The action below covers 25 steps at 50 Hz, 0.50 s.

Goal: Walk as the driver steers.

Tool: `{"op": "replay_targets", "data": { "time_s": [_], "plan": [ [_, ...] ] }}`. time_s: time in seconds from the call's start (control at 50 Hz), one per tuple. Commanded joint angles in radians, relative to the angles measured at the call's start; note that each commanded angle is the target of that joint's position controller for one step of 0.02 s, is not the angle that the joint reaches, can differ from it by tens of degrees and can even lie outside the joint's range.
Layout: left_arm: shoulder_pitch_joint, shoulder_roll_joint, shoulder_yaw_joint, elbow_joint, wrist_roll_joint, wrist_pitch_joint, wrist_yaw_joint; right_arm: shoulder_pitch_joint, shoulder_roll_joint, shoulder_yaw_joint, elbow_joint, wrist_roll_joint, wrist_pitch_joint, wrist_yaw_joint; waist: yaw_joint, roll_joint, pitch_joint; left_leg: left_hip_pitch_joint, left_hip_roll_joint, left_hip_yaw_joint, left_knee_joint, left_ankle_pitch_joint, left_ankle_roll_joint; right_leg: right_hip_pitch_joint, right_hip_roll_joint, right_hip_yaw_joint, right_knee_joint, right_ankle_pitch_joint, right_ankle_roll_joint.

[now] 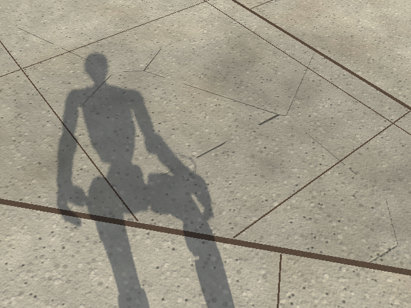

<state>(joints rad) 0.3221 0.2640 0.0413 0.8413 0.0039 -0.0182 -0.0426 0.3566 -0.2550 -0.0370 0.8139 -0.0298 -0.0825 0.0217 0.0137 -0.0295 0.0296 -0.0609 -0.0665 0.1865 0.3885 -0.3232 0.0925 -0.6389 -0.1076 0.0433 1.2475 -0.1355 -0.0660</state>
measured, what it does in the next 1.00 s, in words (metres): walks ahead, turning right: right foot, then left foot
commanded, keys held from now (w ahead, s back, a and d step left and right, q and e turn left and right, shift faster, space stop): w+e+shift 0.74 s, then q+shift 0.26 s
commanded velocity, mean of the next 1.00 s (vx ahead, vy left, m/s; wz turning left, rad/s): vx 0.88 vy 0.00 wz -0.67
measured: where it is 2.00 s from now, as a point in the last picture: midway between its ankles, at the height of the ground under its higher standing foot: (267, 177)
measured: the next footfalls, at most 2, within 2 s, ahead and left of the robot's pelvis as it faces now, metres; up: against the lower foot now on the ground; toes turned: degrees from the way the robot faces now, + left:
right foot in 0.24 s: +0.39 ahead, -0.02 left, +0.00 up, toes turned -15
left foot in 0.64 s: +0.82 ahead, +0.04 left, +0.00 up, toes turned -36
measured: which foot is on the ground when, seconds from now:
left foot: down 0.00-0.24, up 0.26-0.62, down 0.64-1.00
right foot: up 0.00-0.22, down 0.24-0.64, up 0.66-0.98, down 1.00-1.00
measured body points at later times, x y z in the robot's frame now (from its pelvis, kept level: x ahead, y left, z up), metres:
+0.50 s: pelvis +0.44 -0.01 +0.00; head +0.46 -0.01 +0.45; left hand +0.51 +0.27 -0.13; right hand +0.62 -0.28 -0.04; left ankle +0.68 +0.13 -0.67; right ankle +0.35 -0.01 -0.74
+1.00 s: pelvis +0.83 -0.14 -0.01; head +0.86 -0.17 +0.44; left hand +1.18 -0.20 -0.04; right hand +0.57 -0.28 -0.13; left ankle +0.79 +0.07 -0.73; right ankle +0.90 -0.33 -0.72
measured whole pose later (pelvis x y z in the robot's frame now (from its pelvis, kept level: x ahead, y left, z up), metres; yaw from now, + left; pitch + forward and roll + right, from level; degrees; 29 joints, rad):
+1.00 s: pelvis +0.83 -0.14 -0.01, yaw -39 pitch +2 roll +2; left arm -0.10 0.26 -0.02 0.59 0.02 -0.10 -0.06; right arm 0.56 -0.30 -0.04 0.91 0.04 -0.09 -0.02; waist -0.14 -0.04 0.05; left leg 0.06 0.01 0.05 0.35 -0.42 -0.03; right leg -0.56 0.03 0.06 0.51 0.11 -0.06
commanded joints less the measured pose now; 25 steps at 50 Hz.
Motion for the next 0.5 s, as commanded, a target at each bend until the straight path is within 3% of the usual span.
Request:
{"op": "replay_targets", "data": {
  "time_s": [0.02, 0.08, 0.14, 0.18, 0.2, 0.22, 0.24, 0.26, 0.28, 0.3, 0.32, 0.34, 0.36, 0.4, 0.42, 0.46, 0.5],
  "plan": [
    [-0.055, 0.023, 0.005, -0.052, -0.009, 0.009, -0.015, -0.011, -0.063, -0.014, -0.023, 0.009, -0.041, 0.004, 0.009, 0.12, 0.132, -0.112, 0.191, -0.014, -0.284, 0.479, -0.125, -0.066, 0.006, -0.046, -0.081, 0.134, -0.01],
    [-0.171, 0.027, -0.006, -0.093, -0.006, -0.003, -0.026, 0.043, -0.052, -0.001, 0.011, 0.012, -0.042, -0.014, -0.007, 0.097, 0.134, -0.005, 0.173, 0.076, -0.281, 0.825, -0.131, -0.102, 0.059, -0.169, -0.229, 0.208, -0.039],
    [-0.173, 0.04, -0.016, -0.11, -0.003, -0.004, -0.034, 0.018, -0.115, -0.003, 0.014, 0.015, -0.039, -0.05, 0.044, 0.107, 0.076, 0.06, 0.206, 0.124, -0.195, 1.298, -0.149, 0.085, 0.136, -0.271, -0.446, 0.242, -0.078],
    [-0.044, 0.101, 0.0, -0.077, 0.0, 0.014, -0.029, -0.013, -0.183, -0.019, 0.005, 0.014, -0.027, -0.085, 0.132, 0.155, -0.021, 0.121, 0.254, 0.115, -0.009, 1.583, -0.154, 0.272, 0.193, -0.293, -0.472, 0.199, -0.102],
    [0.109, 0.149, 0.02, -0.036, 0.005, 0.024, -0.022, -0.063, -0.214, -0.029, -0.012, 0.008, -0.014, -0.094, 0.215, 0.162, -0.087, 0.097, 0.273, 0.098, 0.177, 1.648, -0.152, 0.429, 0.217, -0.273, -0.47, 0.139, -0.124],
    [0.347, 0.201, 0.049, 0.033, 0.009, 0.03, -0.01, -0.159, -0.236, -0.037, -0.043, -0.002, 0.001, -0.096, 0.335, 0.15, -0.152, -0.021, 0.283, 0.065, 0.476, 1.597, -0.141, 0.652, 0.199, -0.191, -0.498, 0.077, -0.179],
    [0.488, 0.236, 0.076, 0.08, -0.011, 0.023, 0.009, -0.246, -0.223, -0.045, -0.055, 0.01, 0.019, -0.078, 0.411, 0.001, -0.16, -0.202, 0.155, 0.071, 1.002, 0.885, -0.124, 0.824, 0.128, -0.068, -0.658, 0.123, -0.274],
    [0.375, 0.215, 0.072, 0.103, -0.028, 0.024, 0.024, -0.33, -0.049, 0.007, -0.1, -0.014, 0.007, -0.043, 0.293, -0.227, 0.008, -0.56, -0.035, 0.003, 1.375, -0.162, -0.096, 0.795, 0.13, 0.025, -0.578, 0.172, -0.279],
    [0.208, 0.229, 0.056, 0.043, 0.0, 0.014, 0.023, -0.174, 0.033, 0.036, -0.184, -0.011, -0.01, -0.037, 0.061, -0.169, -0.051, -0.792, -0.009, -0.186, 1.481, -0.195, -0.112, 0.837, 0.041, 0.371, -0.588, 0.261, -0.387],
    [0.169, 0.228, 0.063, -0.002, 0.012, 0.014, 0.035, -0.128, -0.011, 0.051, -0.237, -0.021, -0.041, -0.023, 0.048, -0.13, -0.162, -0.857, 0.013, -0.32, 1.376, -0.167, -0.098, 0.858, -0.113, 0.719, -0.887, -0.247, -0.455],
    [0.128, 0.177, 0.058, -0.017, 0.026, 0.01, 0.043, -0.155, -0.094, 0.039, -0.216, -0.032, -0.055, -0.017, 0.019, 0.065, -0.036, -0.852, 0.072, -0.32, 1.244, -0.092, -0.088, 0.698, -0.126, 0.766, -1.054, -0.484, -0.4],
    [0.07, 0.167, 0.052, -0.019, 0.024, 0.001, 0.045, -0.183, -0.118, 0.033, -0.208, -0.046, -0.046, -0.017, -0.029, 0.137, 0.041, -0.796, 0.105, -0.309, 1.147, -0.062, -0.1, 0.541, -0.091, 0.7, -1.083, -0.497, -0.351],
    [0.055, 0.182, 0.051, -0.028, 0.023, -0.02, 0.049, -0.179, -0.116, 0.04, -0.207, -0.059, -0.024, -0.019, -0.059, 0.134, 0.084, -0.748, 0.132, -0.309, 1.058, -0.057, -0.12, 0.425, -0.058, 0.655, -1.085, -0.425, -0.342],
    [0.033, 0.176, 0.045, -0.033, 0.012, -0.057, 0.048, -0.249, -0.113, 0.049, -0.229, -0.054, 0.017, -0.018, -0.072, 0.162, 0.144, -0.598, 0.186, -0.269, 0.818, 0.01, -0.168, 0.184, 0.035, 0.499, -1.127, -0.315, -0.314],
    [0.031, 0.193, 0.053, -0.037, 0.014, -0.068, 0.047, -0.297, -0.11, 0.053, -0.245, -0.045, 0.022, -0.013, -0.053, 0.149, 0.139, -0.531, 0.193, -0.241, 0.696, 0.076, -0.182, 0.137, 0.069, 0.433, -1.134, -0.21, -0.306],
    [0.047, 0.199, 0.065, -0.035, 0.006, -0.075, 0.041, -0.387, -0.074, 0.069, -0.28, -0.014, 0.021, -0.005, 0.0, 0.085, 0.113, -0.42, 0.191, -0.22, 0.446, 0.238, -0.183, 0.14, 0.131, 0.332, -1.104, -0.051, -0.259],
    [0.078, 0.21, 0.076, -0.031, -0.007, -0.074, 0.027, -0.433, -0.055, 0.073, -0.297, 0.011, 0.019, -0.004, 0.057, 0.035, 0.059, -0.352, 0.144, -0.187, 0.287, 0.382, -0.165, 0.24, 0.143, 0.313, -1.068, 0.092, -0.211]
  ]
}}
Velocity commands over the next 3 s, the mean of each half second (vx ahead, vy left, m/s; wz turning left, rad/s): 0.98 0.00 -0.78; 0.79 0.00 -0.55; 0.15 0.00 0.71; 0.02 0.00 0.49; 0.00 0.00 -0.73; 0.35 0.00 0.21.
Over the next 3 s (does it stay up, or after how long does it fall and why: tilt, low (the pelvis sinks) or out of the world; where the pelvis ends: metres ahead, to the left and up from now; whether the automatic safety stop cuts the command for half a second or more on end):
stays up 1.06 -0.31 0.01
